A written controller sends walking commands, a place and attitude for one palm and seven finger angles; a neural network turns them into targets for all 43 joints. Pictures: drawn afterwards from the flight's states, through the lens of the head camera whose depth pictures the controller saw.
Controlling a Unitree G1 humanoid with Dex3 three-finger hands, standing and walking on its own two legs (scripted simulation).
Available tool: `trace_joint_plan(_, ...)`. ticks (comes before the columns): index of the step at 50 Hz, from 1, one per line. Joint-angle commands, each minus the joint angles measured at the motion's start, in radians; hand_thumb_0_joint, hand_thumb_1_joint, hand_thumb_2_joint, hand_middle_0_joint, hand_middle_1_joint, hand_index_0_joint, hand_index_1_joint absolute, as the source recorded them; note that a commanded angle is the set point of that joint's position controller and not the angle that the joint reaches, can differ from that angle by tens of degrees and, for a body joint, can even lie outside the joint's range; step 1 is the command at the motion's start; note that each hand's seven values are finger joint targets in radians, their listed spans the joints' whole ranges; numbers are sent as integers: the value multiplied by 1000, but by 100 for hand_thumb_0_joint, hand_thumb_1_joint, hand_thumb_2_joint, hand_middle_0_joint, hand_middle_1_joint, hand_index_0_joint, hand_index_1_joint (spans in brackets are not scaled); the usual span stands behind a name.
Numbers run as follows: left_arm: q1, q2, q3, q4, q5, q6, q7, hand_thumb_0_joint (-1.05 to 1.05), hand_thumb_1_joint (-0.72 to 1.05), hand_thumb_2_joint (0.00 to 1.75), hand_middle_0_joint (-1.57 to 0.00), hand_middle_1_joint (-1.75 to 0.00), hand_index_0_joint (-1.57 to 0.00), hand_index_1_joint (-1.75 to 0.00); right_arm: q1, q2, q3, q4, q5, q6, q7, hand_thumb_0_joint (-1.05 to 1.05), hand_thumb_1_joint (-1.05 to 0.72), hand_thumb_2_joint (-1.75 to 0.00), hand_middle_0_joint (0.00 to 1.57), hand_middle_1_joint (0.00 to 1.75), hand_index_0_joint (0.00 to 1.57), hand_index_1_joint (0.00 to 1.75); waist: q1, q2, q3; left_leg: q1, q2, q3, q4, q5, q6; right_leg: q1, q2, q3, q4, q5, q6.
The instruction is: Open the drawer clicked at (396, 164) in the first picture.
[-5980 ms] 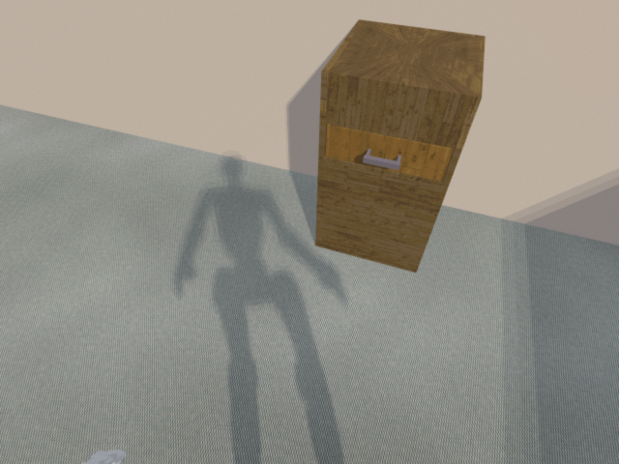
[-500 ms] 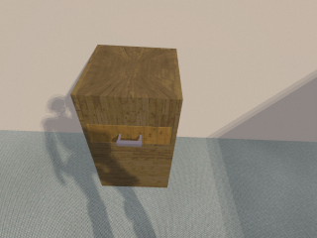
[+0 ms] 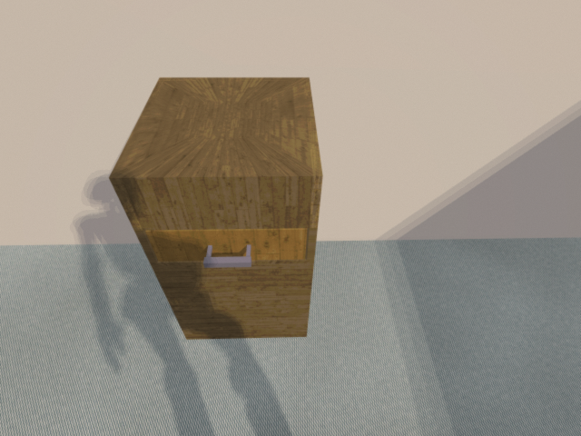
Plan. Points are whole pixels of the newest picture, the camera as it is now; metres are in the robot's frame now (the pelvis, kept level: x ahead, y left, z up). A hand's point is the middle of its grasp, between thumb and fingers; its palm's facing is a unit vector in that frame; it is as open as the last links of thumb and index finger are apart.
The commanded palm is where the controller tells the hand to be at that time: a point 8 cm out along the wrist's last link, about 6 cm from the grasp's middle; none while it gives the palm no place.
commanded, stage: shuffle to correct the standing spot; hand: left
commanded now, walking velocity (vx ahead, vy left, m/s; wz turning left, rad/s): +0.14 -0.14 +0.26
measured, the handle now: (228, 255) +0.56 +0.18 -0.23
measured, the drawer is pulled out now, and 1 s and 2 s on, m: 0.00 0.00 0.00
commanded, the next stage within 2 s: come to a stop and stand still in 0.36 s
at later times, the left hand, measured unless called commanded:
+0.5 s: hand out of the picture +0.11 +0.14 -0.17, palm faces +0.05 -0.98 -0.19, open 7.3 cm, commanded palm none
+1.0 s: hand out of the picture +0.13 +0.14 -0.18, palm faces +0.15 -0.96 -0.22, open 7.3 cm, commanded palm none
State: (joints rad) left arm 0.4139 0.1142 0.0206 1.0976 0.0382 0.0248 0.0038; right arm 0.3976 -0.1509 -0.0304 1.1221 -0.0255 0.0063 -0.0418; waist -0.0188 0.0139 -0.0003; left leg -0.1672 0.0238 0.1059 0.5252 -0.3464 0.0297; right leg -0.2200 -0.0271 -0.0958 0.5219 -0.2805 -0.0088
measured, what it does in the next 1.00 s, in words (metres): steps on the spot: left foot, then right foot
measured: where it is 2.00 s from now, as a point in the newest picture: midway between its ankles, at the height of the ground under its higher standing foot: outside the picture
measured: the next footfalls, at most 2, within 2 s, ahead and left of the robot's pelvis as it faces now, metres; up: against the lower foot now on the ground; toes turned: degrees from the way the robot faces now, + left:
left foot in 0.22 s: +0.09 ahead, +0.09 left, +0.00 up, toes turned +12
right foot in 0.58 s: +0.22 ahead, -0.22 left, +0.00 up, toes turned -4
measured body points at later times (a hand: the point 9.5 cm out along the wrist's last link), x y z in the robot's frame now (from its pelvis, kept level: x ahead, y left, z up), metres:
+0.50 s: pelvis +0.09 -0.05 +0.01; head +0.12 -0.04 +0.46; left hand +0.11 +0.19 -0.15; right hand +0.08 -0.27 -0.15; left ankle +0.05 +0.08 -0.73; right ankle +0.14 -0.20 -0.69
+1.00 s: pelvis +0.07 -0.07 -0.01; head +0.09 -0.05 +0.44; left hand +0.13 +0.19 -0.16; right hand +0.19 -0.31 -0.14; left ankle +0.05 +0.04 -0.74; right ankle +0.18 -0.21 -0.73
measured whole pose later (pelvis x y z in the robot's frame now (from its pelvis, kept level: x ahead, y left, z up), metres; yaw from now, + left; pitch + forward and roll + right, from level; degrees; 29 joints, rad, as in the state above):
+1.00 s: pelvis +0.07 -0.07 -0.01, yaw +5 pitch +0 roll -1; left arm 0.18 0.20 0.06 0.95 0.04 0.04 0.03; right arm 0.16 -0.21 -0.06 0.94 -0.02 0.03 0.01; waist 0.02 -0.02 0.05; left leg -0.25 0.02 0.05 0.59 -0.37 0.00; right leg -0.40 -0.12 -0.11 0.56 -0.17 0.03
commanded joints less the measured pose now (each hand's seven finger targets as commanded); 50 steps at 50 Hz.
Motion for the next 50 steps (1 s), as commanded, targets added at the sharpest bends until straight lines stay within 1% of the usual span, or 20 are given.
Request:
trace_joint_plan(1,163,134,36,-10,-9,-30,22,0,90,90,-20,-30,-20,-30,-18,-46,0,-64,6,-25,-2,0,-90,-90,20,30,20,30,62,-287,95,-369,2,30,171,-125,24,197,-235,286,-249,-39,-130)
trace_joint_plan(4,152,115,37,-10,-5,-45,33,0,90,90,-20,-30,-20,-30,-119,-40,-3,-97,8,-30,12,0,-90,-90,20,30,20,30,65,-103,101,-453,45,-29,429,-215,28,199,-305,302,-270,156,-241)
trace_joint_plan(9,5,101,26,-40,-12,-32,20,0,90,90,-20,-30,-20,-30,50,-8,-1,-35,0,-31,14,0,-90,-90,20,30,20,30,-48,-94,81,-28,29,58,30,80,11,-99,-146,60,-129,59,-124)
trace_joint_plan(10,8,68,20,-45,-16,-28,13,0,90,90,-20,-30,-20,-30,118,-61,-12,-9,-4,-37,7,0,-90,-90,20,30,20,30,-65,20,66,85,108,-56,-67,101,31,-185,-84,19,25,33,-79)
trace_joint_plan(11,31,24,12,-63,-15,-26,5,0,90,90,-20,-30,-20,-30,202,-167,-39,4,-11,-45,-3,0,-90,-90,20,30,20,30,-83,252,25,192,352,-408,-225,83,117,-357,-12,-50,256,-132,-16)
trace_joint_plan(12,-26,49,16,-107,-5,-26,0,0,90,90,-20,-30,-20,-30,218,-231,-56,-5,-9,-38,-15,0,-90,-90,20,30,20,30,-96,204,53,157,493,-590,-315,76,215,-430,-9,14,434,-290,-13)
trace_joint_plan(14,-86,62,28,-112,10,-11,-3,0,90,90,-20,-30,-20,-30,109,-179,-36,-20,-9,-41,-20,0,-90,-90,20,30,20,30,-49,138,159,-5,443,-482,-326,136,191,-445,-68,98,594,-183,-11)
trace_joint_plan(19,-65,40,36,-99,-6,5,-21,0,90,90,-20,-30,-20,-30,12,-151,-27,-55,-6,-60,-25,0,-90,-90,20,30,20,30,3,96,62,19,315,-130,-250,557,129,-332,-81,69,453,-12,41)
trace_joint_plan(26,-107,64,44,-128,-14,-2,-18,0,90,90,-20,-30,-20,-30,-41,-176,-54,-60,-13,-20,-8,0,-90,-90,20,30,20,30,3,154,45,-54,250,-45,-125,476,69,-87,-18,-28,84,72,37)
trace_joint_plan(27,-36,83,49,-109,-15,-15,-12,0,90,90,-20,-30,-20,-30,-56,-174,-54,-61,-9,-16,-3,0,-90,-90,20,30,20,30,41,125,10,-74,215,-32,-46,413,35,24,-14,-35,-20,179,34)
trace_joint_plan(28,28,150,59,-91,-14,-34,1,0,90,90,-20,-30,-20,-30,-39,-137,-49,-60,-2,-14,6,0,-90,-90,20,30,20,30,64,-15,-40,-125,139,2,78,217,-16,148,-89,43,-89,394,25)
trace_joint_plan(29,15,254,74,-93,-10,-47,18,0,90,90,-20,-30,-20,-30,36,-49,-36,-72,10,-11,15,0,-90,-90,20,30,20,30,30,-273,-117,-223,25,41,235,-152,-53,237,-310,254,-108,696,-43)
trace_joint_plan(30,5,281,70,-117,-17,-44,21,0,90,90,-20,-30,-20,-30,42,-57,-39,-89,16,2,9,0,-90,-90,20,30,20,30,37,-211,-119,-190,16,-55,346,-288,-41,162,-378,249,-106,870,-101)
trace_joint_plan(32,-86,260,70,-128,-17,-45,36,0,90,90,-20,-30,-20,-30,-4,-52,-36,-93,18,25,3,0,-90,-90,20,30,20,30,27,-331,-93,-246,14,-112,528,-293,-46,114,-387,307,-114,918,-158)
trace_joint_plan(36,-158,252,80,-160,-15,-30,56,0,90,90,-20,-30,-20,-30,-93,-96,-51,-107,10,51,28,0,-90,-90,20,30,20,30,38,-158,-60,-306,8,-129,654,-139,-74,80,-373,195,-127,744,-166)
trace_joint_plan(38,-169,253,82,-171,-12,-28,60,0,90,90,-20,-30,-20,-30,-132,-98,-52,-131,2,68,39,0,-90,-90,20,30,20,30,43,-162,-31,-305,4,-130,641,-87,-81,16,-367,188,-172,585,-158)
trace_joint_plan(45,-229,281,91,-212,6,-8,45,0,90,90,-20,-30,-20,-30,-122,-102,-47,-179,4,46,55,0,-90,-90,20,30,20,30,35,-213,-43,-136,-2,-67,256,-93,-48,-75,-319,226,-268,1,-134)
trace_joint_plan(47,-252,271,87,-214,1,4,37,0,90,90,-20,-30,-20,-30,-23,-98,-41,-153,8,29,49,0,-90,-90,20,30,20,30,-16,-195,-50,52,-27,-19,0,22,-34,-165,-254,188,-228,-104,-78)
trace_joint_plan(48,-245,238,75,-213,-8,11,31,0,90,90,-20,-30,-20,-30,20,-119,-37,-142,6,21,44,0,-90,-90,20,30,20,30,-33,-98,-57,129,-13,-37,-114,41,-32,-213,-191,142,-146,-177,-37)
trace_joint_plan(50,-239,118,47,-231,-21,18,18,0,90,90,-20,-30,-20,-30,-66,-262,-55,-190,-13,16,34,0,-90,-90,20,30,20,30,-23,318,93,-143,315,-489,-429,-355,108,-330,-4,13,235,-230,40)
